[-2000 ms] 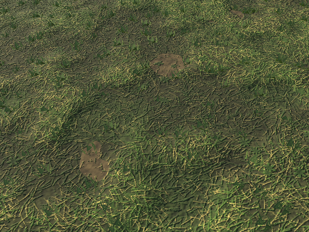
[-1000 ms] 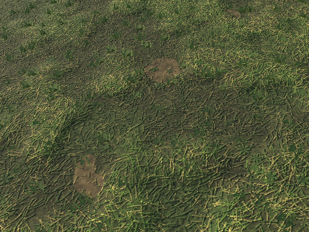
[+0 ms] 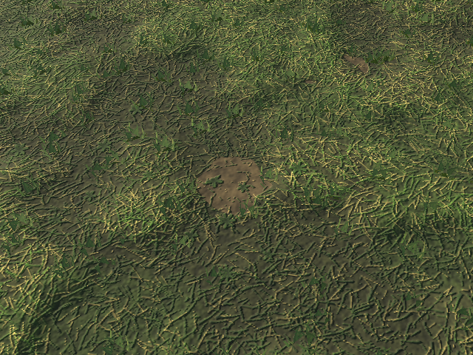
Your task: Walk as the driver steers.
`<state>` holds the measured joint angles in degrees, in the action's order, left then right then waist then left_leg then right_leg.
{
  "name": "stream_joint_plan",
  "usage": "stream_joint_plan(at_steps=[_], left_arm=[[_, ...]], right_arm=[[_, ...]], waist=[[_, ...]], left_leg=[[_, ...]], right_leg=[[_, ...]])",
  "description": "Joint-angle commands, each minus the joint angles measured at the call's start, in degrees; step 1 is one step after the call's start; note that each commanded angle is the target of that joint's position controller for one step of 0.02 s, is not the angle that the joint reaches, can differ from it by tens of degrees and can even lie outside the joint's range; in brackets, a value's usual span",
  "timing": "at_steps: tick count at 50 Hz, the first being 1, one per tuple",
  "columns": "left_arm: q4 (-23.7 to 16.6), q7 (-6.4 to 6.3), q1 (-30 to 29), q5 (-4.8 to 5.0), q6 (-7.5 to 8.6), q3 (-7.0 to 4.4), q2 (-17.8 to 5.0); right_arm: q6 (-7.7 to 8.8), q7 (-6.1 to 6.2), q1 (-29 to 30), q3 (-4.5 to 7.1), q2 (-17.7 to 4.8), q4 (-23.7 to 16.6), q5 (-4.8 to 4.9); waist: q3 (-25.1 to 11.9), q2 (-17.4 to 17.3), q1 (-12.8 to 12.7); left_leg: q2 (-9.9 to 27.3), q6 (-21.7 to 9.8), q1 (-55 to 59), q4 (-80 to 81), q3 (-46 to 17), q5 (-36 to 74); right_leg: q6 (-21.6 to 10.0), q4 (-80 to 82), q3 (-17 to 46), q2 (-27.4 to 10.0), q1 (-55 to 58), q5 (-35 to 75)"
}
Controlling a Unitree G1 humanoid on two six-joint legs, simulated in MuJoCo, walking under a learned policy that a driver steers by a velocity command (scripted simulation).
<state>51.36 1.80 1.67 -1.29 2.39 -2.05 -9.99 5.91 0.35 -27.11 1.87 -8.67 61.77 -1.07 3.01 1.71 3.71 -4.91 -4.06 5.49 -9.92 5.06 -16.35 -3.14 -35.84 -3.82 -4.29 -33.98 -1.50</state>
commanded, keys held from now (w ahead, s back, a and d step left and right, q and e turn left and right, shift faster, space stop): w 0.40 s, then no key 0.60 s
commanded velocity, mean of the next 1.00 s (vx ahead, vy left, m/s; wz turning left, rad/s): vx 0.31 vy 0.00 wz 0.00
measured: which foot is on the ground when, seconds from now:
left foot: down 0.00-0.10, up 0.12-0.60, down 0.62-1.00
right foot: up 0.00-0.08, down 0.10-0.62, up 0.64-0.96, down 0.98-1.00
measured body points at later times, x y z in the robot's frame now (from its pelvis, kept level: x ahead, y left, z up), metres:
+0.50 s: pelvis +0.27 -0.03 +0.01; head +0.30 -0.04 +0.45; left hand +0.20 +0.20 -0.14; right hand +0.43 -0.25 -0.13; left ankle +0.43 +0.11 -0.69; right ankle +0.19 -0.10 -0.74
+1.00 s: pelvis +0.39 +0.00 +0.00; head +0.39 +0.00 +0.45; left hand +0.40 +0.22 -0.16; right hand +0.41 -0.23 -0.16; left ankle +0.46 +0.06 -0.74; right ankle +0.38 -0.13 -0.74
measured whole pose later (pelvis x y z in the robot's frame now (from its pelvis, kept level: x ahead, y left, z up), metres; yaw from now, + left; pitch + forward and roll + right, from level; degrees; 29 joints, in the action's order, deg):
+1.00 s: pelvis +0.39 +0.00 +0.00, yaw -1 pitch -1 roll +1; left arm 62.7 -1.9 15.5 -1.6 -1.0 -0.7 -8.5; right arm 0.8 1.3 -15.5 0.9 -9.3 60.1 -0.3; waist 0.7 0.7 0.2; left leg -3.4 -5.2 -16.0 -23.1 6.8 -6.8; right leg -0.8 -28.9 0.2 -1.8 -12.1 -15.8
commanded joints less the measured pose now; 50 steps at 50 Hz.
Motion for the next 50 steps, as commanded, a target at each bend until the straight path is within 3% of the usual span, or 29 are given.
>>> stream_joint_plan(at_steps=[1, 3, 4, 5, 6, 7, 8, 9, 11, 12, 14, 16, 20, 24, 27, 29, 30, 31, 32, 33, 34, 35, 36, 37, 39, 43, 46, 48, 50], left_arm=[[-4.43, -0.25, -3.95, 0.09, 1.38, -0.88, -4.04], [-1.98, -0.99, 4.50, 0.01, 2.02, -1.79, -5.40], [1.38, -1.49, 14.33, -0.41, 2.52, -2.57, -6.57], [3.62, -2.13, 24.54, -1.91, 2.95, -3.82, -10.65], [4.03, -1.95, 27.94, -2.53, 2.79, -5.20, -16.50], [3.56, -1.55, 23.53, -0.29, 1.79, -4.81, -13.94], [2.54, -1.38, 16.74, 0.36, 1.85, -3.79, -10.78], [2.33, -1.12, 13.89, 0.21, 2.33, -2.87, -7.43], [3.86, -1.55, 13.73, 0.42, 3.05, -1.67, -3.89], [4.62, -1.72, 15.24, 0.44, 3.46, -1.46, -3.69], [5.76, -1.90, 18.11, 0.74, 4.15, -1.67, -5.47], [6.20, -1.91, 20.00, 0.75, 4.28, -1.80, -6.77], [6.81, -1.84, 23.75, 0.76, 4.03, -1.26, -6.25], [8.21, -2.22, 26.73, 0.58, 3.94, -0.61, -5.89], [9.04, -2.74, 26.71, 0.10, 3.51, -0.43, -6.08], [8.91, -3.24, 24.58, 0.13, 3.30, -0.71, -6.94], [8.97, -3.30, 23.65, 0.75, 3.07, -0.82, -7.30], [8.04, -3.46, 25.05, 1.44, 3.19, -0.41, -6.12], [9.07, -3.56, 35.39, 4.35, 2.43, 0.87, 0.29], [10.79, -3.92, 34.91, 3.33, 1.17, -0.32, -3.80], [9.56, -3.77, 29.44, 1.55, 0.63, -0.71, -4.40], [8.90, -3.52, 25.28, 0.21, 0.38, -0.60, -3.36], [8.75, -3.26, 23.38, -0.39, -0.17, -0.73, -2.96], [9.15, -2.97, 24.36, -0.68, -0.95, -0.56, -2.06], [10.70, -3.02, 26.24, -0.37, -2.35, -0.14, -0.48], [10.85, -3.99, 22.02, -0.09, -4.24, 0.27, -1.21], [11.23, -3.80, 20.52, -0.02, -4.28, 0.55, -1.55], [12.34, -3.76, 21.98, -0.21, -3.76, 0.97, -1.00], [12.06, -3.97, 21.92, -0.58, -2.66, 1.16, -2.90]], right_arm=[[0.09, 0.77, -3.28, 1.54, -8.43, -0.57, -0.42], [-0.09, 0.94, -1.47, 1.89, -9.69, -0.66, -0.57], [-0.36, 0.80, -0.32, 1.88, -9.71, -0.92, -0.31], [-0.32, 0.53, 0.16, 1.29, -8.03, -2.63, 0.39], [-0.40, -0.24, -6.89, 0.23, -1.85, -3.69, 2.83], [-0.55, -0.11, -2.99, 1.80, -7.85, -3.34, 1.34], [-0.40, -0.25, 2.70, 2.05, -8.11, -5.33, 0.95], [-0.15, -0.39, 5.41, 1.91, -7.28, -5.90, 0.75], [-1.52, -0.89, 4.58, 1.88, -5.31, -5.48, -0.78], [-2.23, -1.23, 3.87, 1.81, -4.34, -5.20, -1.00], [-3.17, -1.73, 5.47, 1.85, -4.03, -5.92, -1.25], [-3.73, -1.99, 10.52, 1.86, -4.59, -7.76, -1.26], [-3.73, -2.24, 20.64, 1.49, -5.00, -11.27, -0.60], [-3.10, -1.56, 24.33, 0.34, -3.09, -11.90, -0.07], [-2.38, -0.76, 22.83, 0.42, -4.37, -11.23, -0.12], [-1.48, -0.07, 15.33, 1.23, -6.41, -8.44, -0.50], [-0.54, 0.21, 9.41, 1.60, -6.99, -6.25, -1.03], [0.32, 0.55, 3.08, 2.34, -10.57, -4.59, -2.04], [0.05, 0.39, 0.96, 2.90, -13.68, -4.59, -2.04], [-0.71, -0.17, 2.81, 2.42, -11.47, -5.43, 1.04], [-1.15, -0.11, 8.29, 1.69, -9.20, -6.30, 1.43], [-1.41, 0.23, 12.33, 0.65, -6.18, -6.72, 1.03], [-1.50, 0.77, 13.79, -0.07, -4.44, -6.60, 0.80], [-1.71, 1.25, 14.76, -0.47, -3.77, -6.25, 0.75], [-1.68, 1.32, 13.93, -0.56, -4.81, -5.59, 0.10], [-2.44, 1.04, 12.60, -0.24, -7.17, -4.94, -0.14], [-3.96, 1.06, 13.05, 0.05, -7.70, -4.64, 0.38], [-4.85, 1.18, 12.79, 0.15, -7.56, -4.27, 0.95], [-5.42, 1.17, 10.38, 0.25, -6.52, -3.56, 1.16]], waist=[[3.30, -5.70, -1.80], [-1.23, -6.33, -5.71], [-6.30, -4.77, -9.90], [-13.14, -1.02, -13.26], [-20.18, 12.28, -10.09], [-18.31, 3.67, -9.42], [-9.11, 1.68, -7.13], [-4.99, -0.85, -5.95], [-2.16, 0.68, -2.67], [-2.24, 1.14, -2.12], [-1.54, 1.15, -1.51], [0.14, 1.17, -2.02], [2.28, 1.38, -4.18], [1.90, 2.26, -5.38], [0.46, 4.40, -4.82], [-2.11, 4.22, -1.69], [-4.38, 1.61, 1.24], [-10.21, -2.26, 1.98], [-20.44, -13.79, -1.38], [-23.76, -8.31, -1.19], [-16.20, -6.42, -2.35], [-9.72, -4.73, -3.32], [-6.31, -4.80, -4.49], [-5.49, -5.95, -6.11], [-6.88, -6.03, -7.10], [-6.09, -7.78, -5.71], [-3.18, -7.92, -5.66], [-0.97, -5.63, -6.16], [1.92, -2.30, -4.56]], left_leg=[[17.88, -6.93, 2.19, -2.94, -6.35, 39.42], [17.26, -5.47, 1.96, -13.34, -4.88, 54.02], [15.08, -4.34, -1.50, -24.32, -2.90, 52.78], [12.50, -3.29, -13.40, -40.20, -1.32, 35.56], [1.25, -0.64, -35.13, -62.97, 0.68, -8.57], [2.61, -1.67, -40.56, -67.86, -7.83, -11.17], [5.77, -1.92, -42.91, -66.27, -8.07, -5.72], [7.66, -1.85, -41.23, -62.85, -7.93, -1.98], [9.84, -0.89, -35.85, -57.19, -7.56, 0.32], [9.81, -0.36, -34.41, -55.91, -7.04, 0.74], [10.10, 0.63, -35.89, -53.79, -5.77, 2.16], [11.11, 1.66, -39.93, -50.34, -4.77, 5.94], [11.34, 3.04, -43.73, -38.97, -2.89, 13.16], [7.39, 2.34, -36.67, -27.69, 0.80, 16.96], [5.57, 0.45, -32.40, -24.03, 0.22, 14.85], [3.51, -1.34, -25.24, -19.26, -0.30, 13.20], [3.75, -2.04, -18.05, -12.33, -0.36, 21.53], [12.48, -3.45, -5.05, -15.81, -6.99, 45.67], [30.06, -15.10, 10.64, -19.92, -24.03, 73.83], [29.90, -17.70, 6.70, -17.48, -26.92, 72.43], [27.07, -16.25, -0.92, -14.02, -22.24, 62.19], [24.13, -13.77, -8.11, -10.72, -18.82, 52.95], [21.52, -11.43, -13.49, -8.25, -15.54, 48.30], [19.23, -9.68, -17.78, -6.86, -12.44, 44.89], [17.22, -8.13, -20.35, -6.15, -10.00, 40.53], [16.62, -7.07, -22.47, -2.12, -12.00, 12.78], [16.13, -5.34, -26.64, 1.06, -13.87, -7.84], [15.49, -2.74, -29.84, 1.40, -14.04, -14.42], [12.77, 0.93, -29.36, -0.30, -12.70, -12.92]], right_leg=[[-2.16, 3.66, -1.25, 2.12, -0.29, -4.36], [-4.26, 6.35, -2.68, 5.72, 11.50, -7.88], [-5.67, 9.89, -3.12, 6.66, 23.37, -5.14], [-8.58, 10.22, 7.79, -3.53, 38.86, -8.77], [-17.46, 15.64, 37.22, -21.09, 54.93, -11.06], [-16.47, 20.07, 41.35, -18.79, 50.71, -15.21], [-14.21, 21.11, 31.26, -16.83, 42.09, -14.92], [-12.36, 23.25, 25.24, -14.27, 35.07, -9.22], [-8.73, 25.47, 16.43, -9.47, 27.08, -2.39], [-8.38, 25.93, 14.54, -8.70, 26.00, 0.27], [-8.69, 26.94, 12.00, -7.86, 25.62, 4.37], [-8.83, 28.70, 10.39, -7.40, 25.97, 4.07], [-8.12, 29.81, 7.60, -5.86, 28.55, 7.49], [-6.00, 24.26, 2.07, -4.41, 30.67, 29.77], [-5.58, 18.87, 2.33, -5.54, 34.39, 35.48], [-4.53, 10.73, 3.31, -5.63, 36.33, 38.96], [-3.16, 2.53, 2.17, -3.68, 35.38, 34.42], [-1.53, -8.29, 1.23, -1.23, 27.32, 17.23], [0.46, -27.63, -1.10, 7.40, 14.16, -28.73], [0.80, -32.16, 5.88, 7.66, 13.72, -34.71], [1.11, -32.77, 7.10, 6.00, 11.67, -32.48], [1.41, -29.82, 7.21, 4.47, 10.95, -29.42], [1.85, -25.70, 7.48, 3.02, 12.75, -27.03], [2.39, -21.86, 6.82, 2.53, 16.43, -25.58], [2.87, -16.08, 4.98, 3.57, 21.38, -24.31], [2.78, -5.59, 3.65, 3.37, 22.56, -22.41], [2.10, 0.58, 2.50, 3.45, 24.95, -17.95], [1.09, 8.22, 2.45, 3.07, 28.75, -13.51], [-0.07, 16.12, 8.43, -1.43, 26.58, -15.36]])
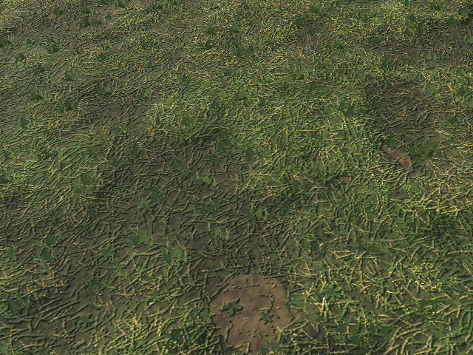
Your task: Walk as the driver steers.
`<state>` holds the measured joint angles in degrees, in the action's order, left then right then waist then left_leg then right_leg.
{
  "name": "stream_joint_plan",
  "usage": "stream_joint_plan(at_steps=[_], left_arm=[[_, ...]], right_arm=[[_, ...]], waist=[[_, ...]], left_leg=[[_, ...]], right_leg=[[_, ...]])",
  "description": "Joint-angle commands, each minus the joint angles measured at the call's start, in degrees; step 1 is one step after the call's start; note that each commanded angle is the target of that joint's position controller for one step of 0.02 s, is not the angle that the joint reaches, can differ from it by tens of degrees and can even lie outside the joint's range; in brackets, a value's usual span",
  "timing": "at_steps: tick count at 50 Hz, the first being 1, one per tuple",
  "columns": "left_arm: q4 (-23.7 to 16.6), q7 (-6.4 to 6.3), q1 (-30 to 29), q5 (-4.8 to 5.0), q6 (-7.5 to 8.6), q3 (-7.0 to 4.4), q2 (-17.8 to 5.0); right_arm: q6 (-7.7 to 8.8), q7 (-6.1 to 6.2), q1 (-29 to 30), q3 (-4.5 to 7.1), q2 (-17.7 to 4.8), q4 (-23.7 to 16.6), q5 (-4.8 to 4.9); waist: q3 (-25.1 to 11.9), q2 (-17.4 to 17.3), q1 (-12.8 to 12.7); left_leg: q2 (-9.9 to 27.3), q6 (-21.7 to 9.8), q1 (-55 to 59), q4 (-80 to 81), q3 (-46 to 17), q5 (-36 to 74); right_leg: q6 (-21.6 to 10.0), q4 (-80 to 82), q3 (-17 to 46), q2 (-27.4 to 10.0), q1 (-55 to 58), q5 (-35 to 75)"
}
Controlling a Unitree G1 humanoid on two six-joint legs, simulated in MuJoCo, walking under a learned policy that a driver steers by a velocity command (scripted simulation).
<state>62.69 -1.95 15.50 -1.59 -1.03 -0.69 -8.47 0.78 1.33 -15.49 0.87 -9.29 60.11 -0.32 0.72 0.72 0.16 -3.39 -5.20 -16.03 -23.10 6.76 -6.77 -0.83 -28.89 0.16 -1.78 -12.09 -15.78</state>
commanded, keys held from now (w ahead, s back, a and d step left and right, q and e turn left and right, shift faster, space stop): no key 0.76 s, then w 0.24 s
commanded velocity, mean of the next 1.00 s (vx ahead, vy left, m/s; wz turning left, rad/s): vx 0.06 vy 0.00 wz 0.00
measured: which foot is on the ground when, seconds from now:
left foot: down 0.00-1.00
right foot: down 0.00-1.00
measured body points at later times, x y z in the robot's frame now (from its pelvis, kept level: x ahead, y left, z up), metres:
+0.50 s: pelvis +0.02 -0.02 +0.01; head +0.02 -0.02 +0.46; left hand -0.01 +0.18 -0.16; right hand +0.01 -0.24 -0.15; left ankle +0.07 +0.06 -0.74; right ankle +0.00 -0.13 -0.74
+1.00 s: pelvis +0.08 -0.01 +0.00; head +0.07 +0.00 +0.45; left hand -0.01 +0.20 -0.16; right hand +0.07 -0.24 -0.15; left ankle +0.08 +0.07 -0.72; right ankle +0.00 -0.13 -0.74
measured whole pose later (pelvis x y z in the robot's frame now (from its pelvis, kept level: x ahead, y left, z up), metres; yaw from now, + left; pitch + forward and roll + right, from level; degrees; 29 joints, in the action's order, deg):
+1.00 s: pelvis +0.08 -0.01 +0.00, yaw +1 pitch +0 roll -1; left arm 65.1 -1.9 26.7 -1.2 2.0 -1.6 -8.5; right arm 1.6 -0.2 -19.4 1.4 -8.4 62.8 -1.7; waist -1.1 1.0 -1.4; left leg -0.7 -4.5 -18.2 -39.1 4.2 -22.1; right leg -2.6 -23.5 -0.1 1.3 -3.5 -20.1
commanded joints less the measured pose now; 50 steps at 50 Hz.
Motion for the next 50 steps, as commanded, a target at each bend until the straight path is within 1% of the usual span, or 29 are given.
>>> stream_joint_plan(at_steps=[1, 2, 3, 4, 5, 6, 8, 13, 23, 38, 39, 40, 41, 42, 43, 44, 45, 46, 47, 48, 49, 50], left_arm=[[0.94, -0.22, 6.30, 0.68, 1.16, -0.18, -4.86], [0.76, -0.20, 5.11, 0.92, 1.79, 0.30, -3.33], [0.66, -0.24, 4.19, 1.11, 2.33, 0.43, -3.17], [0.43, -0.35, 3.57, 1.28, 2.58, 0.29, -3.76], [0.40, -0.47, 3.80, 1.34, 2.75, 0.33, -3.74], [0.57, -0.48, 4.60, 1.33, 2.78, 0.30, -3.72], [0.99, -0.44, 6.40, 1.17, 2.62, 0.41, -3.11], [1.46, -0.40, 8.41, 1.06, 2.48, 0.54, -2.85], [2.02, -0.53, 9.30, 1.11, 2.51, 0.90, -2.08], [2.76, -0.74, 10.02, 1.13, 2.51, 1.12, -1.54], [3.00, -0.72, 10.75, 1.03, 2.49, 1.12, -1.46], [3.07, -0.67, 11.25, 0.87, 2.38, 0.82, -1.99], [2.82, -0.59, 11.56, 0.75, 2.19, 0.40, -2.79], [2.25, -0.44, 11.48, 0.62, 1.98, 0.08, -3.37], [1.80, -0.27, 12.02, 0.59, 1.90, -0.13, -3.59], [1.73, -0.17, 13.38, 0.70, 2.02, -0.34, -3.92], [2.07, -0.18, 15.39, 0.81, 2.24, -0.78, -4.87], [2.63, -0.25, 17.17, 0.80, 2.49, -1.53, -6.60], [2.64, -0.29, 16.91, 0.65, 2.71, -2.14, -7.72], [2.40, -0.21, 16.73, 0.45, 3.05, -2.38, -7.72], [2.36, -0.09, 16.42, 0.18, 3.47, -2.60, -8.03], [2.13, 0.01, 15.55, 0.13, 3.89, -2.66, -7.68]], right_arm=[[-0.52, 0.02, -1.97, 1.19, -4.77, -1.91, 0.71], [-0.50, -0.15, -2.44, 0.98, -4.22, -1.28, 0.34], [-0.44, -0.23, -3.61, 0.84, -3.57, -0.65, 0.04], [-0.33, -0.29, -4.45, 0.78, -3.67, -0.08, -0.15], [-0.20, -0.32, -4.59, 0.87, -4.31, 0.28, -0.35], [-0.05, -0.30, -4.58, 0.76, -4.24, 0.55, -0.41], [0.10, -0.18, -4.05, 0.54, -3.96, 0.97, -0.19], [0.21, 0.13, -4.09, 0.14, -3.36, 2.00, -0.06], [0.21, 0.45, -5.83, -0.27, -2.53, 3.93, -0.06], [0.20, 0.76, -6.49, -0.42, -1.64, 5.45, -0.07], [0.14, 0.74, -6.80, -0.42, -1.55, 5.63, -0.10], [-0.02, 0.69, -6.62, -0.17, -2.06, 5.52, -0.12], [-0.26, 0.59, -6.55, 0.24, -2.85, 5.21, -0.13], [-0.48, 0.39, -6.37, 0.58, -3.26, 4.73, -0.27], [-0.53, 0.13, -5.61, 0.69, -3.09, 3.97, -0.38], [-0.32, -0.18, -4.32, 0.60, -2.28, 2.99, -0.44], [0.14, -0.55, -2.31, 0.44, -1.16, 1.75, -0.63], [0.72, -0.97, -0.02, 0.25, -0.06, 0.36, -1.15], [1.31, -1.31, 1.74, 0.41, -0.64, -0.94, -1.85], [1.88, -1.63, 2.90, 0.88, -2.06, -2.05, -1.79], [2.44, -1.93, 3.10, 1.21, -2.74, -3.02, -1.62], [2.95, -2.20, 3.25, 1.49, -3.17, -3.71, -1.31]], waist=[[6.49, 4.23, 0.78], [5.69, 5.36, 1.43], [4.81, 5.47, 2.22], [4.03, 4.72, 2.68], [3.91, 3.17, 2.56], [3.74, 1.79, 2.19], [3.92, 0.16, 1.33], [3.71, -0.68, 0.54], [3.91, -0.51, 0.55], [4.30, -0.39, 0.56], [3.28, -0.48, 0.43], [3.73, -0.47, 0.28], [4.38, -0.15, 0.15], [6.14, 0.61, -0.02], [8.69, 1.08, -0.47], [10.52, 2.32, -1.31], [11.39, 4.77, -2.46], [11.80, 8.00, -3.36], [12.65, 8.54, -3.60], [12.14, 7.09, -3.57], [12.01, 6.84, -3.00], [11.85, 6.21, -2.29]], left_leg=[[8.08, 2.67, -2.73, 10.79, -10.94, -15.77], [7.68, 2.56, 3.76, 7.46, -10.09, -9.75], [7.54, 2.45, 7.49, 5.76, -9.66, -6.47], [7.73, 2.38, 9.18, 5.21, -9.68, -5.25], [8.01, 2.20, 8.96, 5.31, -10.06, -5.12], [8.37, 2.05, 7.87, 5.74, -10.49, -5.59], [8.64, 2.02, 5.59, 6.62, -10.91, -6.75], [8.67, 2.21, 4.76, 6.83, -11.02, -6.10], [8.72, 2.14, 5.25, 5.69, -10.96, -3.08], [8.81, 2.07, 6.29, 4.66, -10.71, 0.26], [8.25, 1.96, 6.59, 4.73, -10.49, -3.70], [7.34, 1.64, 5.79, 4.09, -10.10, -9.11], [6.23, 0.87, 4.18, 2.77, -9.56, -16.85], [5.49, 0.08, 1.42, 1.65, -9.37, -24.37], [5.18, -0.41, -1.97, 0.49, -9.51, -28.31], [4.58, -0.45, -5.52, -1.89, -9.07, -28.53], [3.17, 0.04, -9.73, -6.27, -7.09, -24.99], [1.84, 0.79, -13.54, -12.27, -3.21, -18.36], [3.39, 0.77, -16.17, -16.08, -2.52, -14.99], [4.46, 0.63, -18.07, -18.54, -3.31, -15.62], [5.48, 0.43, -18.91, -19.38, -4.15, -16.73], [6.05, 0.39, -18.43, -18.46, -4.50, -17.05]], right_leg=[[-2.83, 11.31, 6.52, -4.44, -3.82, -6.44], [-2.31, 14.14, 7.40, -5.02, -7.79, -8.51], [-1.68, 15.47, 7.45, -5.12, -9.56, -8.34], [-1.30, 15.81, 7.09, -4.77, -9.58, -7.44], [-1.23, 15.25, 6.55, -4.44, -8.63, -5.82], [-1.38, 14.42, 5.97, -4.05, -7.01, -4.12], [-1.77, 13.15, 5.25, -3.63, -4.55, -2.05], [-2.18, 12.31, 4.83, -3.51, -2.83, -0.31], [-2.30, 11.94, 4.46, -3.50, -1.61, 2.35], [-2.30, 11.72, 4.21, -3.55, -0.14, 5.08], [-2.48, 12.04, 4.00, -3.04, 0.26, 1.15], [-2.93, 11.74, 3.73, -2.22, -0.26, -4.30], [-3.87, 10.92, 3.73, -1.43, -1.12, -11.83], [-5.03, 11.00, 4.92, -1.52, -2.72, -19.17], [-6.19, 11.90, 6.84, -2.38, -3.94, -24.38], [-7.48, 13.52, 9.96, -4.14, -3.25, -27.34], [-9.05, 16.56, 14.65, -7.08, -0.15, -29.03], [-11.12, 20.54, 20.39, -11.65, 3.46, -29.98], [-12.87, 22.20, 23.55, -15.20, 4.84, -27.85], [-13.64, 22.77, 24.28, -16.27, 6.21, -25.05], [-13.98, 22.02, 23.96, -16.82, 7.14, -21.83], [-13.45, 21.10, 22.03, -16.17, 7.79, -17.85]])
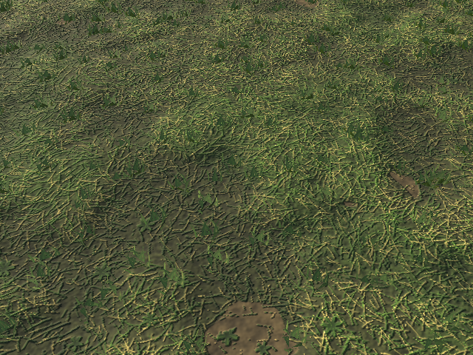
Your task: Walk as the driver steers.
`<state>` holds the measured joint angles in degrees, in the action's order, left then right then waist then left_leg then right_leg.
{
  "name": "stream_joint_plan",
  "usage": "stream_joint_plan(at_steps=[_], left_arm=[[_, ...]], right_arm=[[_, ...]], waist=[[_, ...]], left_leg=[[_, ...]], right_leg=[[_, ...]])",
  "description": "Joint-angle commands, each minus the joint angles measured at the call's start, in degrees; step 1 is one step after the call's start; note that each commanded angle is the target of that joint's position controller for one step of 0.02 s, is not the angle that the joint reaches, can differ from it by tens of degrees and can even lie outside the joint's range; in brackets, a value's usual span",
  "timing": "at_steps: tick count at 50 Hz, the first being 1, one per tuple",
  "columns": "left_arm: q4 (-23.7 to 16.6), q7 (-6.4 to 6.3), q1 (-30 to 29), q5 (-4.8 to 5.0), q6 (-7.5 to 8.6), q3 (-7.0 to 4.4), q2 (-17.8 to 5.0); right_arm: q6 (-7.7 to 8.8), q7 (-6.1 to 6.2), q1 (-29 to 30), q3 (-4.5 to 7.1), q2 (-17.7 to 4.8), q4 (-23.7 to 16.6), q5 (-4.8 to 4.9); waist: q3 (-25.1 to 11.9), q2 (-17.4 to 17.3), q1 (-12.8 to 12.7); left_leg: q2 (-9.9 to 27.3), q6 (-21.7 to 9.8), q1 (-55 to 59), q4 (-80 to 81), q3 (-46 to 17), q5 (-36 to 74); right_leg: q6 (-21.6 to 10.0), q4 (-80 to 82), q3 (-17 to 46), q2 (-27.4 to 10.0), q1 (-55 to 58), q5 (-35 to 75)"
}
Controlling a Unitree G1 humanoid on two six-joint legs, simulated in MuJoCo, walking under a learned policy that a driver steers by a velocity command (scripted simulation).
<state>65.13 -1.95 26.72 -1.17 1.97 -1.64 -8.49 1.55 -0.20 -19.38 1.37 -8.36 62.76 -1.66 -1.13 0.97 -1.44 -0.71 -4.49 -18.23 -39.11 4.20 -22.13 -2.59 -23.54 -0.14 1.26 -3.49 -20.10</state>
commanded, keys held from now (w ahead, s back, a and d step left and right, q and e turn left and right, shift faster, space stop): w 0.78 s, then w+e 0.22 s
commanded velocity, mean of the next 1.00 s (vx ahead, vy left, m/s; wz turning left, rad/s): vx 0.46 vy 0.00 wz -0.05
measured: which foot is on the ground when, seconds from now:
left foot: down 0.00-0.56, up 0.58-1.00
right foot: down 0.00-0.10, up 0.12-0.56, down 0.58-1.00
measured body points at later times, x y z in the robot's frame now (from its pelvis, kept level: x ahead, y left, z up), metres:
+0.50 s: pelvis +0.23 +0.04 -0.01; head +0.27 +0.04 +0.44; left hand +0.41 +0.24 -0.13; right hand +0.11 -0.17 -0.15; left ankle +0.06 +0.11 -0.74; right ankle +0.40 -0.06 -0.71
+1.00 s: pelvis +0.51 +0.02 +0.00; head +0.55 +0.01 +0.45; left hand +0.43 +0.25 -0.13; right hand +0.69 -0.20 -0.12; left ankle +0.69 +0.16 -0.69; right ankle +0.41 -0.04 -0.74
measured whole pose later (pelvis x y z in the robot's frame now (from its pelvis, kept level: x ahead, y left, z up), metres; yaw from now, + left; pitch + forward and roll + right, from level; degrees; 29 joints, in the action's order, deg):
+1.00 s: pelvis +0.51 +0.02 +0.00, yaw -4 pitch +1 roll -1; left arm 61.1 -0.1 28.3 -0.7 5.4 -1.8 -8.3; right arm 2.2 -1.6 -1.3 2.1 -10.7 50.9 -1.4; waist 2.8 -2.0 -4.8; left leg 5.2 -0.2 -35.8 -38.5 1.2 -0.8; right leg -5.3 -11.6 -1.5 5.5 2.3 -15.1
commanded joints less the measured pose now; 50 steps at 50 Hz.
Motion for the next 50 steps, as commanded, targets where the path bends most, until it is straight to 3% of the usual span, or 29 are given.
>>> stream_joint_plan(at_steps=[1, 2, 4, 5, 6, 7, 8, 9, 10, 11, 12, 14, 19, 22, 25, 27, 28, 29, 30, 31, 32, 33, 35, 37, 40, 45, 50], left_arm=[[-0.65, 0.07, 3.16, -0.11, 1.26, -1.75, -7.46], [-1.10, 0.14, 1.57, 0.15, 1.51, -1.88, -7.67], [-2.31, 0.43, -2.23, 0.48, 1.93, -1.91, -7.69], [-3.29, 0.86, -3.62, 0.35, 2.64, -1.39, -6.21], [-6.15, 1.49, -3.07, 0.77, 3.17, -0.30, -1.74], [-7.10, 1.90, -6.10, -0.96, 2.97, -1.40, -6.14], [-7.98, 2.45, -8.76, -1.20, 2.89, -1.37, -5.13], [-7.90, 2.99, -9.31, -0.68, 3.23, -1.06, -3.80], [-7.70, 3.32, -9.01, -0.48, 3.29, -1.20, -3.43], [-7.38, 3.52, -8.00, -0.79, 2.80, -1.40, -3.66], [-7.29, 3.70, -7.23, -0.92, 2.26, -1.47, -3.48], [-8.25, 3.79, -9.65, -0.87, 1.39, -1.76, -3.94], [-14.00, 4.10, -24.42, -0.25, 0.94, -0.91, -2.95], [-15.97, 4.06, -29.16, 0.28, 0.96, -0.54, -3.24], [-16.03, 3.29, -26.51, 0.25, 1.34, -1.31, -5.33], [-12.32, 2.44, -14.53, 0.16, 2.01, -2.69, -7.62], [-9.42, 1.95, -5.72, -0.41, 2.41, -3.60, -9.08], [-7.94, 1.49, 2.74, -1.87, 2.61, -4.97, -13.93], [-8.60, 2.09, 1.78, -2.24, 2.33, -5.52, -17.10], [-9.15, 2.47, -4.37, 0.21, 1.73, -5.24, -14.61], [-10.20, 2.59, -10.43, 0.80, 1.97, -4.01, -10.53], [-10.09, 2.80, -12.59, 0.54, 2.57, -3.20, -7.63], [-8.30, 2.20, -11.19, 0.42, 3.50, -2.01, -4.45], [-6.89, 1.85, -7.78, 0.41, 4.38, -1.86, -5.36], [-6.25, 1.90, -4.39, 0.59, 4.60, -1.96, -7.51], [-5.84, 1.90, 1.44, 0.79, 4.15, -1.52, -7.74], [-5.60, 1.34, 5.24, 0.18, 3.70, -1.70, -8.67]], right_arm=[[2.61, -0.88, 6.83, 1.16, -3.93, -6.78, 0.44], [2.93, -1.06, 5.25, 1.26, -3.36, -6.60, 0.77], [3.22, -0.93, -5.97, 2.10, -3.21, -2.78, 1.26], [3.55, -0.21, -14.08, 3.36, -6.36, -0.70, 0.79], [3.35, 0.39, -22.56, 5.15, -13.76, 0.70, 0.50], [2.39, 0.53, -21.18, 4.34, -10.76, 1.43, 0.52], [2.27, 0.54, -13.39, 3.62, -9.27, -1.06, 0.15], [2.63, 0.34, -8.51, 3.27, -8.44, -2.74, 0.13], [3.08, 0.37, -6.33, 2.81, -7.66, -3.43, 0.29], [3.51, 0.50, -5.52, 2.07, -5.80, -3.37, 0.65], [3.96, 0.65, -6.68, 1.81, -5.86, -2.82, 0.66], [4.51, 0.90, -9.97, 1.30, -5.55, -1.29, 0.99], [4.81, 0.94, -12.10, 0.41, -5.54, -0.70, 0.78], [5.08, 1.20, -13.24, 0.43, -6.47, -0.17, 0.88], [5.33, 1.43, -11.73, 0.77, -7.97, -0.02, 0.75], [4.91, 1.67, -10.11, 1.27, -9.39, -0.17, 0.41], [4.60, 1.58, -9.31, 1.37, -9.63, -0.43, 0.68], [4.43, 1.21, -10.53, 0.80, -7.11, -1.85, 0.99], [4.10, 0.35, -17.99, 0.12, -0.78, -2.27, 2.83], [3.81, 0.34, -11.50, 1.38, -6.50, -3.24, 1.59], [4.02, 0.08, -4.81, 1.75, -7.53, -5.59, 1.07], [4.22, 0.00, -2.74, 1.77, -6.72, -5.98, 0.84], [2.89, -0.42, -4.94, 1.61, -4.31, -5.19, -0.39], [1.78, -0.87, -4.65, 1.60, -3.25, -5.51, -0.59], [0.87, -1.28, 3.48, 1.79, -4.53, -8.70, -0.73], [1.07, -1.49, 16.35, 1.45, -4.84, -13.44, 0.11], [1.68, -1.24, 24.53, 1.15, -5.70, -17.02, 0.57]], waist=[[13.28, 5.49, 0.13], [12.56, 5.19, 1.50], [9.28, 2.53, 6.93], [5.84, -4.36, 10.58], [1.12, -21.06, 11.99], [3.81, -14.27, 9.92], [8.41, -6.26, 6.31], [9.17, -2.54, 4.53], [9.05, -1.57, 2.84], [8.16, -1.75, 1.61], [7.20, -3.78, 1.18], [7.23, -4.44, 1.01], [9.54, -5.11, 2.81], [9.91, -6.29, 3.52], [7.45, -6.41, 0.98], [0.89, -6.50, -4.16], [-3.34, -5.40, -7.90], [-9.77, 0.54, -9.63], [-14.77, 11.12, -4.17], [-9.84, 3.04, -3.57], [-0.99, 1.17, -1.94], [2.46, -1.83, -0.33], [3.47, -0.82, 3.08], [3.78, 0.03, 3.91], [6.21, 0.79, 3.03], [7.25, 1.52, -0.38], [6.45, 3.17, -2.97]], left_leg=[[3.09, -0.28, -13.58, 0.28, -1.40, -1.02], [2.00, -0.24, -8.14, 4.02, 0.03, 1.42], [-2.11, -0.29, 13.57, 12.00, 2.28, 6.20], [3.55, -1.44, 25.56, 16.87, -6.33, 2.30], [19.25, -7.29, 33.96, 27.92, -32.54, -10.84], [22.67, -9.90, 28.38, 31.26, -41.69, -14.15], [21.58, -9.13, 22.77, 30.42, -35.60, -13.40], [19.29, -8.06, 18.70, 31.14, -29.87, -6.95], [17.06, -6.88, 16.47, 31.92, -24.74, -1.11], [14.42, -5.29, 16.06, 32.38, -20.00, 4.75], [14.02, -5.34, 16.31, 31.94, -17.49, 10.59], [12.98, -5.33, 18.40, 30.90, -13.10, 23.55], [10.42, -5.32, 16.48, 31.33, -6.60, 36.41], [10.84, -5.02, 16.70, 31.46, -5.08, 41.51], [12.37, -4.52, 21.16, 25.55, -3.70, 57.74], [12.08, -3.64, 23.14, 10.79, -2.55, 66.92], [10.44, -2.95, 18.09, -1.05, -1.50, 59.89], [7.04, -2.48, 7.09, -19.24, 0.49, 37.53], [-4.31, -0.82, -12.71, -40.55, -1.76, -9.19], [-0.69, -2.03, -18.12, -42.57, -7.69, -3.48], [2.29, -2.29, -19.61, -39.15, -7.17, 2.77], [4.13, -2.25, -16.75, -35.30, -7.15, 6.03], [6.07, -1.01, -10.23, -29.89, -7.02, 7.18], [6.30, 0.07, -9.91, -26.95, -5.75, 7.52], [7.77, 1.75, -16.22, -20.61, -3.79, 12.87], [6.00, 4.53, -19.16, -4.72, -1.40, 21.64], [3.57, 4.27, -19.91, 3.07, -1.30, 21.23]], right_leg=[[-10.70, 14.67, 19.49, -17.83, -1.28, -9.84], [-9.63, 13.03, 16.27, -16.01, -3.57, -6.41], [-6.83, 4.53, 8.78, -10.83, -15.00, 2.54], [-4.62, -8.74, 2.63, -6.31, -22.37, 7.48], [-1.27, -29.24, -5.98, 1.50, -34.16, -4.29], [-2.31, -40.57, -1.11, 0.24, -38.17, -9.82], [-3.28, -44.43, 0.90, -3.56, -40.06, -4.47], [-3.42, -43.64, 1.66, -5.19, -38.39, 1.20], [-3.16, -41.64, 1.51, -6.22, -36.28, 4.40], [-2.55, -39.80, 0.94, -6.65, -34.50, 6.35], [-2.05, -38.83, -0.03, -6.38, -33.63, 7.08], [-1.17, -37.44, -1.82, -5.84, -35.97, 8.37], [0.04, -22.54, -5.75, -4.10, -36.07, 15.18], [-1.30, -13.26, -7.80, -2.17, -30.12, 18.16], [-4.53, -10.01, -8.15, 0.20, -23.24, 16.18], [-6.78, -8.12, -8.00, 2.92, -11.84, 12.85], [-8.00, -4.64, -6.37, 1.54, -0.53, 13.76], [-10.59, -3.51, 8.46, -11.69, 11.94, 4.26], [-19.87, 5.24, 39.78, -26.75, 23.16, 0.23], [-18.27, 10.53, 40.11, -23.37, 16.58, -10.68], [-15.63, 12.22, 30.17, -21.49, 7.20, -9.67], [-13.67, 14.02, 23.97, -18.97, 0.16, -1.49], [-10.55, 15.14, 14.42, -14.58, -7.02, 9.53], [-10.36, 15.59, 10.40, -13.25, -8.03, 16.54], [-10.19, 17.76, 7.58, -11.94, -7.22, 18.30], [-8.91, 16.49, 6.62, -9.88, -2.18, 28.17], [-9.89, 11.30, 8.99, -10.92, 6.73, 35.60]])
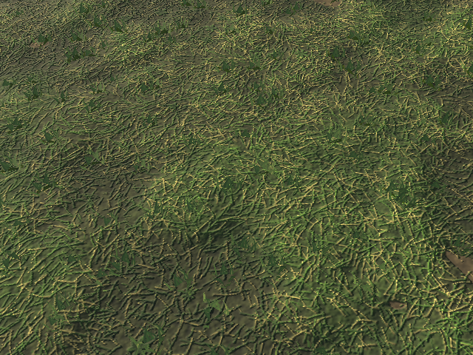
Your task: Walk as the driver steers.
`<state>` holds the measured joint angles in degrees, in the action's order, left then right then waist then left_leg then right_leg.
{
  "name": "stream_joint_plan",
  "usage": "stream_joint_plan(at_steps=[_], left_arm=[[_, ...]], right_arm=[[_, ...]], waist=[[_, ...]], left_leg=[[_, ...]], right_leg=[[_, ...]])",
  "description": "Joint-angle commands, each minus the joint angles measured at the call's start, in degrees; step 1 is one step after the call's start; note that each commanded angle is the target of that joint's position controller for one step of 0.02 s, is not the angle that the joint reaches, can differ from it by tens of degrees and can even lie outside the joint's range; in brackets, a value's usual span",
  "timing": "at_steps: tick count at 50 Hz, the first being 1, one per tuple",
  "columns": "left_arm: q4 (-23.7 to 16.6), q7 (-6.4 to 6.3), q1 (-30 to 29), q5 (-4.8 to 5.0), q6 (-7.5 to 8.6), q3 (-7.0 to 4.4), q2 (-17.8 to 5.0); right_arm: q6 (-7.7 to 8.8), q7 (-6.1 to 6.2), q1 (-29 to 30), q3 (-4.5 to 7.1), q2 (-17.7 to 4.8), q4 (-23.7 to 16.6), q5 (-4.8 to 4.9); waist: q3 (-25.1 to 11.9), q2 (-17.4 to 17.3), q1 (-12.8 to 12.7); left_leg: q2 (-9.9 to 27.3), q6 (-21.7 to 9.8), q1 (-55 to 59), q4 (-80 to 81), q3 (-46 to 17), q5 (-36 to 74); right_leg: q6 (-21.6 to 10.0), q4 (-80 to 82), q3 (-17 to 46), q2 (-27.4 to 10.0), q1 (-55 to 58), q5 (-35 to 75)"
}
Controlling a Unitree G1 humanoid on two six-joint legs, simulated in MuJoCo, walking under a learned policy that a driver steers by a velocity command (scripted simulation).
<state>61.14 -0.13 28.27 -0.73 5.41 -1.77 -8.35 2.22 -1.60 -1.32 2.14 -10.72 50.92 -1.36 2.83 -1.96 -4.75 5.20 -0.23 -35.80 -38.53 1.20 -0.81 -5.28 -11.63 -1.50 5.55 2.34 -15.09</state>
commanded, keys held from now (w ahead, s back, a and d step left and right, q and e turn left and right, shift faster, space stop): w+e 0.08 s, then e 0.32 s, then no key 0.60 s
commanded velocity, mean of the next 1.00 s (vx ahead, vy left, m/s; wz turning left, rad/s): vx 0.16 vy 0.00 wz -0.31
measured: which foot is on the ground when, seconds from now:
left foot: up 0.00-0.10, down 0.12-0.60, up 0.62-0.92, down 0.94-1.00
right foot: down 0.00-0.14, up 0.16-0.58, down 0.60-1.00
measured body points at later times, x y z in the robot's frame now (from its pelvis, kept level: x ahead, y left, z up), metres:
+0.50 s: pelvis +0.20 +0.03 +0.00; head +0.24 +0.02 +0.45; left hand +0.40 +0.23 -0.13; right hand +0.16 -0.23 -0.14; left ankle +0.22 +0.12 -0.74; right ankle +0.25 -0.11 -0.70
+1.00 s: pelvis +0.22 +0.00 +0.00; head +0.23 +0.01 +0.45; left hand +0.39 +0.19 -0.14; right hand +0.18 -0.24 -0.15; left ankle +0.25 +0.12 -0.74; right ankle +0.24 -0.09 -0.74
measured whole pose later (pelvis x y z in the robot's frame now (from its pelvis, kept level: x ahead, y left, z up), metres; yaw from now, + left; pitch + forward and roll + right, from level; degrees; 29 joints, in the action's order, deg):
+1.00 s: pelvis +0.22 +0.00 +0.00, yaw -19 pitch -1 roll +0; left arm 53.2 -0.8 10.0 -0.5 -0.4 -1.2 -10.7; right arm -0.9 1.4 -16.4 1.6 -10.9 55.1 -1.1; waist 0.8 0.4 0.2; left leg 1.2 0.1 -9.8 -25.7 1.3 -14.9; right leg -2.8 -23.1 -2.9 2.3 -14.4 -7.9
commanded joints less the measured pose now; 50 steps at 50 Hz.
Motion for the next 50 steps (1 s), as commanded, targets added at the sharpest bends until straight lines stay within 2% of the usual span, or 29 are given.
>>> stream_joint_plan(at_steps=[1, 3, 5, 6, 7, 8, 9, 10, 11, 12, 15, 19, 22, 27, 28, 29, 30, 31, 32, 34, 36, 39, 42, 44, 46, 47, 48, 49, 50], left_arm=[[-1.82, -0.65, 3.55, -0.46, 0.15, -1.78, -9.31], [-2.59, -0.98, 1.52, -0.72, -0.04, -2.30, -10.53], [-3.56, -0.69, -1.62, -0.35, -0.08, -2.83, -11.66], [-4.73, -0.53, -2.83, 0.63, 0.02, -2.67, -10.48], [-7.94, -0.88, -1.30, 2.66, -0.03, -1.57, -5.40], [-8.38, -1.57, 4.12, 3.21, -0.83, -2.32, -6.49], [-7.08, -2.02, 2.75, 1.73, -1.88, -3.20, -9.28], [-7.52, -1.59, -1.60, 0.72, -2.33, -3.25, -8.38], [-7.99, -1.09, -3.36, 0.14, -2.80, -3.37, -7.16], [-8.55, -0.47, -4.50, -0.78, -3.66, -3.67, -7.01], [-9.66, 0.64, -4.30, -1.01, -5.83, -3.80, -6.01], [-13.75, 1.73, -11.70, -1.16, -7.09, -3.16, -6.04], [-15.88, 2.64, -16.14, -1.08, -7.06, -2.18, -5.60], [-17.90, 2.14, -18.83, -1.23, -6.60, -2.29, -7.80], [-17.79, 1.97, -17.85, -1.40, -6.02, -2.29, -7.79], [-17.20, 1.72, -15.97, -1.81, -5.06, -2.41, -8.61], [-17.24, 1.05, -13.62, -2.52, -4.06, -3.20, -12.71], [-18.67, 0.44, -14.56, -1.56, -4.10, -3.46, -16.17], [-16.69, -0.31, -10.97, 0.11, -4.46, -3.14, -13.21], [-16.39, -1.11, -16.89, -0.50, -5.02, -1.49, -9.71], [-16.93, -1.67, -21.04, -0.35, -5.01, -0.85, -8.26], [-15.55, -1.43, -19.98, -0.38, -4.39, -0.62, -8.56], [-13.97, -1.28, -19.49, -0.72, -4.52, -0.69, -9.24], [-13.12, -1.21, -20.07, -0.51, -4.92, -0.74, -9.49], [-11.99, -1.19, -19.34, 0.10, -5.27, -0.66, -8.91], [-11.50, -1.07, -18.36, 0.21, -5.32, -0.46, -7.85], [-11.05, -0.71, -17.14, 0.85, -5.44, -0.43, -6.41], [-9.73, -0.59, -17.55, 0.46, -5.38, -0.40, -7.04], [-8.78, -0.55, -16.73, 0.25, -5.19, -0.64, -7.51]], right_arm=[[1.28, 0.20, 7.38, 0.43, -3.84, -5.98, 0.41], [2.02, 0.38, 5.19, 0.76, -5.21, -6.38, 0.66], [3.12, 1.35, -7.08, 1.89, -7.53, -3.06, 0.35], [4.05, 2.17, -16.23, 2.78, -10.05, -1.24, -1.05], [4.34, 2.90, -22.83, 3.94, -15.79, -2.00, -2.87], [3.22, 2.32, -19.68, 4.33, -16.93, -2.58, -1.39], [2.55, 2.06, -14.83, 3.21, -11.51, -3.94, -0.50], [2.70, 2.08, -11.96, 1.87, -6.86, -4.07, -0.03], [2.68, 2.30, -10.80, 1.24, -5.13, -3.79, -0.21], [2.80, 2.83, -11.33, 0.93, -4.45, -3.19, 0.05], [3.49, 3.02, -12.54, 1.23, -6.38, -2.76, 0.20], [3.06, 3.14, -11.63, 1.54, -7.72, -3.21, 0.26], [2.46, 3.01, -12.45, 1.83, -9.02, -3.08, 0.29], [0.64, 2.39, -15.39, 2.85, -11.75, -2.20, 0.25], [-0.01, 2.57, -15.33, 2.91, -11.75, -2.03, 0.40], [-0.75, 2.62, -17.34, 2.86, -11.29, -1.36, 0.11], [-1.23, 2.42, -21.16, 2.02, -8.24, -1.87, -0.24], [-1.76, 2.34, -22.44, 0.38, -2.97, -3.77, 0.94], [-3.18, 2.74, -17.74, 1.21, -6.83, -3.23, 0.87], [-3.93, 2.65, -15.16, 1.26, -6.28, -3.43, 1.08], [-4.22, 2.69, -17.57, 1.54, -6.99, -1.57, 0.00], [-4.58, 2.85, -18.81, 1.17, -5.09, -0.17, 0.33], [-4.82, 3.27, -17.19, 0.87, -4.67, 0.06, 0.54], [-4.59, 3.42, -18.10, 0.76, -4.46, 0.92, 0.58], [-3.61, 3.44, -19.74, 0.53, -4.82, 2.12, -0.06], [-2.83, 3.42, -20.01, 0.56, -6.47, 1.99, -0.74], [-2.50, 3.24, -16.47, 0.92, -8.28, 2.13, 0.31], [-1.96, 2.85, -14.66, 0.38, -6.06, 2.11, 0.48], [-1.44, 2.76, -14.17, 0.14, -5.49, 2.47, 0.53]], waist=[[2.48, 6.47, 0.40], [1.68, 7.08, 2.45], [-3.81, 6.03, 7.86], [-9.96, 4.18, 11.45], [-20.01, -4.55, 11.82], [-26.32, -13.30, 7.99], [-20.09, -4.50, 5.60], [-11.93, -0.63, 5.59], [-7.74, -0.66, 4.58], [-5.47, -2.95, 3.88], [-6.18, -4.31, 1.88], [-4.58, -5.29, 1.84], [-4.90, -5.65, 3.22], [-4.91, -5.92, 5.33], [-5.00, -4.95, 4.65], [-6.32, -1.27, 3.98], [-10.48, 8.62, 4.38], [-12.63, 18.87, 4.54], [-13.23, 10.94, 1.37], [-6.26, 8.69, 4.64], [-5.27, 9.62, 6.69], [-6.94, 6.94, 6.64], [-5.72, 8.65, 5.47], [-5.00, 8.29, 6.10], [-3.87, 5.19, 6.76], [-3.10, 2.72, 5.99], [0.69, -3.89, 2.92], [1.12, -4.06, 3.39], [0.69, -4.04, 3.04]], left_leg=[[-2.60, -0.37, -2.00, 3.71, 1.31, -1.48], [-3.61, -1.58, 3.29, 7.14, 0.78, -5.22], [-6.54, -3.56, 20.26, 12.67, 2.01, -5.17], [-1.06, -5.33, 34.82, 13.09, -2.10, -0.08], [17.09, -8.26, 50.87, 11.50, -19.26, 12.50], [24.51, -14.67, 53.87, 15.02, -34.69, 26.62], [21.89, -13.94, 46.69, 14.66, -27.26, 26.68], [18.41, -12.49, 38.56, 15.65, -17.70, 28.60], [15.31, -10.21, 33.05, 17.64, -11.55, 27.51], [13.25, -9.24, 29.61, 19.32, -8.02, 26.67], [12.33, -9.97, 26.09, 20.81, -2.19, 31.26], [11.57, -10.24, 24.61, 21.92, 4.42, 26.78], [10.57, -9.77, 22.60, 21.07, 8.06, 24.00], [13.03, -9.30, 27.53, 16.13, 5.57, 17.34], [12.42, -8.20, 27.29, 13.07, 5.80, 13.47], [10.57, -6.01, 25.77, 8.04, 6.83, 6.97], [7.10, -2.82, 21.01, -1.22, 9.64, -7.45], [-2.15, 0.17, 10.76, -10.98, 9.80, -35.70], [-2.05, 0.62, 11.81, -15.63, 2.40, -37.15], [-1.35, 0.38, 10.82, -14.36, -0.58, -31.42], [-1.98, 0.38, 14.21, -11.97, -0.32, -26.23], [-2.95, 0.47, 18.40, -6.89, -0.37, -24.74], [-3.75, 0.42, 20.86, 0.25, 0.07, -23.01], [-4.30, -0.11, 24.14, 7.27, 0.74, -18.66], [-2.01, -1.16, 31.04, 17.61, -1.59, -8.93], [2.68, -2.07, 31.63, 20.74, -6.80, -10.72], [4.05, -3.29, 22.12, 22.10, -9.29, -16.74], [4.05, -2.81, 16.40, 25.00, -9.96, -21.01], [3.15, -1.77, 15.16, 25.88, -8.97, -21.14]], right_leg=[[-7.31, -1.86, 11.25, -15.79, 2.26, 31.92], [-6.21, -5.26, 12.14, -16.37, 2.63, 36.11], [-3.58, -18.45, 10.08, -13.16, -0.64, 46.17], [-2.15, -31.33, 8.34, -9.96, -8.95, 37.86], [-0.11, -50.19, 3.55, -3.68, -22.99, 9.24], [0.60, -62.07, 3.42, 1.14, -31.54, -17.60], [0.54, -65.19, 5.44, -3.37, -33.29, -14.30], [1.34, -63.46, 4.82, -4.94, -34.12, -11.57], [1.87, -60.43, 4.51, -6.66, -33.71, -9.83], [2.48, -57.92, 4.45, -7.77, -33.24, -8.36], [3.50, -57.05, 2.66, -6.52, -31.50, -4.97], [4.03, -46.65, 0.76, -7.99, -33.67, 2.66], [3.44, -35.70, -1.42, -7.35, -27.07, 7.39], [1.99, -24.77, -1.85, -5.93, -23.32, 0.27], [1.38, -19.54, -1.86, -5.53, -20.47, 1.86], [0.79, -12.73, -0.46, -5.63, -14.75, 7.80], [-0.68, -9.61, 10.01, -15.44, -6.33, 22.96], [-10.53, -7.81, 25.30, -29.61, -1.53, 40.37], [-13.48, -7.63, 22.98, -27.99, -4.54, 36.68], [-10.12, -4.62, 15.84, -22.10, -10.37, 27.76], [-7.28, -3.95, 10.95, -18.20, -12.72, 28.04], [-6.89, -4.41, 9.00, -17.43, -13.01, 26.07], [-6.64, -3.52, 10.41, -17.14, -14.36, 14.69], [-5.48, -3.52, 11.20, -16.49, -16.17, 6.60], [-1.11, -3.43, 11.37, -14.79, -21.03, -2.69], [1.15, -5.08, 10.42, -12.90, -22.50, -4.70], [2.46, -5.10, 5.84, -8.19, -18.62, -0.46], [2.86, -7.12, 5.41, -8.21, -11.49, 4.64], [2.62, -7.82, 5.78, -8.89, -8.20, 7.03]])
